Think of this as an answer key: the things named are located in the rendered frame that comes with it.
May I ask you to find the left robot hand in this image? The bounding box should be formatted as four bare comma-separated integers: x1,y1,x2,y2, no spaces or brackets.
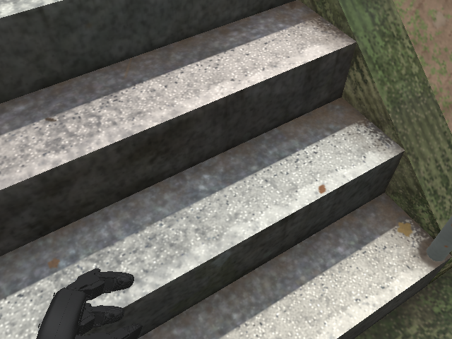
36,268,143,339

